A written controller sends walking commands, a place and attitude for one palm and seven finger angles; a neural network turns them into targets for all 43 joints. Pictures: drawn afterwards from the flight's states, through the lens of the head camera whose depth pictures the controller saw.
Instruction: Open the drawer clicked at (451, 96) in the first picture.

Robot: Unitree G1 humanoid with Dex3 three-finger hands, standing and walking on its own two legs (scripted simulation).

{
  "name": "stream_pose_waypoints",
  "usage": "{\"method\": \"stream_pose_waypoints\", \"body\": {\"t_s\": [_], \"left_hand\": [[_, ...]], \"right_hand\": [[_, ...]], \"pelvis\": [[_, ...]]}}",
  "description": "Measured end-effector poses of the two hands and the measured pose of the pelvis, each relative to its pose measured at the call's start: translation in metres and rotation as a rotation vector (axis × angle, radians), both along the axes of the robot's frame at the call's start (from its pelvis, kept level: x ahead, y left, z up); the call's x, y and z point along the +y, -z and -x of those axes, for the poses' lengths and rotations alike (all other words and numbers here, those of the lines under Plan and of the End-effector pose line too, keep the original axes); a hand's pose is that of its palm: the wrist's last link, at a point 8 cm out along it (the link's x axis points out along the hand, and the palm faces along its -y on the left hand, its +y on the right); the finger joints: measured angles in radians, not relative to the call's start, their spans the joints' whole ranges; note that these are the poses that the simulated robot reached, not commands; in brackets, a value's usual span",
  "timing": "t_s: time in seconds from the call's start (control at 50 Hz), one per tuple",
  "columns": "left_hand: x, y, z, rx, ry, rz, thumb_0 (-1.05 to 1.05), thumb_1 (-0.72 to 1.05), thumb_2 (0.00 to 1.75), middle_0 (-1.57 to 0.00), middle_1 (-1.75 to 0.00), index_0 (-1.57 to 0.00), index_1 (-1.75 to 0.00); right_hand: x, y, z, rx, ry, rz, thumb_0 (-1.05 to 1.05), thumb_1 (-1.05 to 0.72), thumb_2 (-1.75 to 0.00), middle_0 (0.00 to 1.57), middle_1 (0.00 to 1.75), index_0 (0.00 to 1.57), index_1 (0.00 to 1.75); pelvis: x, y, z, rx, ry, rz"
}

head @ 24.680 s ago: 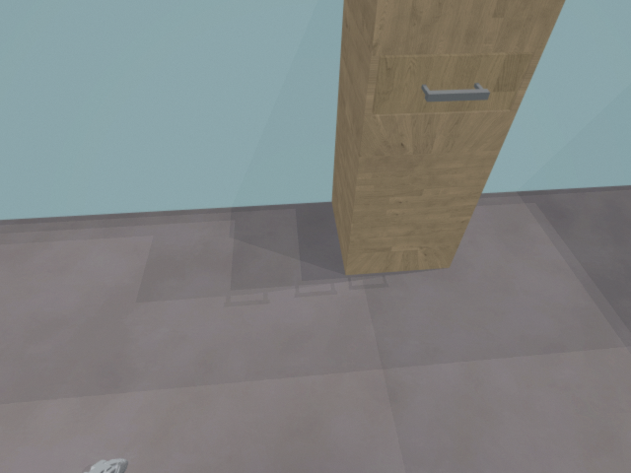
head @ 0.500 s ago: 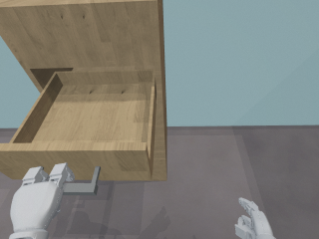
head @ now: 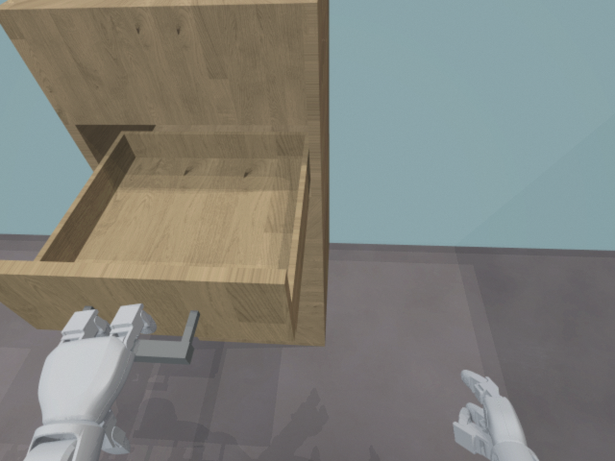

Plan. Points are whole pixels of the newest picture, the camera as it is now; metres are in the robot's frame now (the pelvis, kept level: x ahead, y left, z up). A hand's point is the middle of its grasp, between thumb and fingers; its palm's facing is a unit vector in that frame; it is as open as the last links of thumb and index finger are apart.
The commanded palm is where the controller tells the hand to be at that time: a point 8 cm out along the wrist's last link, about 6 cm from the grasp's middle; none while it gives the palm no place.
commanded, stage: lift the hand off the handle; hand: left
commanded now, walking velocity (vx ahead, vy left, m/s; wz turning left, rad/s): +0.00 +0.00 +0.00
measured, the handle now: (132, 333) +0.24 +0.26 +0.05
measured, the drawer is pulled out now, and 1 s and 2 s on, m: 0.30 0.30 0.30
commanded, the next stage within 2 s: draw the hand back to the body in 1.52 s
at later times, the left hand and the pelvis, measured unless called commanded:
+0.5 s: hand (111, 365) +0.20 +0.27 +0.05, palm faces +0.03 -0.03 -1.00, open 13.2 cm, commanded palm +0.18 +0.27 +0.12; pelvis +0.00 +0.00 +0.00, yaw +0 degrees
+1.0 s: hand (82, 336) +0.20 +0.27 +0.12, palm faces +0.07 -0.04 -1.00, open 13.2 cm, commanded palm +0.18 +0.26 +0.19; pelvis +0.00 +0.01 +0.02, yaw +1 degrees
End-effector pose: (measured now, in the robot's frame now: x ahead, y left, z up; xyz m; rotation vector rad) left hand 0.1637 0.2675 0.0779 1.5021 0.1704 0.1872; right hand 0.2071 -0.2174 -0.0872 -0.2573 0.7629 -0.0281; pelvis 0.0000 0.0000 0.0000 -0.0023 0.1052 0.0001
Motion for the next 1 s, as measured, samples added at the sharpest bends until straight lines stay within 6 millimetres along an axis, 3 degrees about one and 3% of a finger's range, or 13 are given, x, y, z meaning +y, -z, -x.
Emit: {"method": "stream_pose_waypoints", "body": {"t_s": [0.1,0.38,0.72,1.0], "left_hand": [[-0.009,0.003,-0.007,-0.014,0.028,-0.011,0.0,-0.48,0.31,-0.31,-1.2,-0.33,-1.21],[-0.007,-0.006,-0.011,0.002,0.033,-0.031,0.0,-0.49,0.3,-0.32,-1.2,-0.4,-1.25],[0.001,-0.054,-0.011,-0.038,0.034,-0.02,0.0,-0.49,0.3,-0.32,-1.2,-0.43,-1.23],[0.0,-0.094,-0.012,-0.054,0.062,-0.024,0.0,-0.49,0.3,-0.35,-1.21,-0.43,-1.24]], "right_hand": [[0.0,0.006,0.007,0.025,0.003,-0.002,0.01,-0.9,-0.9,0.2,0.3,0.2,0.3],[0.003,0.007,0.01,0.026,0.025,-0.02,0.02,-0.9,-0.9,0.2,0.3,0.2,0.3],[0.015,-0.015,-0.013,-0.04,-0.021,-0.026,0.02,-0.9,-0.9,0.2,0.3,0.2,0.3],[0.034,-0.023,-0.02,-0.04,-0.072,-0.056,0.02,-0.9,-0.9,0.2,0.3,0.2,0.3]], "pelvis": [[0.0,0.002,0.0,0.009,0.002,-0.002],[0.0,-0.001,-0.001,-0.017,0.003,-0.003],[0.003,-0.013,-0.002,-0.07,-0.014,-0.001],[0.008,-0.021,-0.003,-0.117,-0.022,0.002]]}}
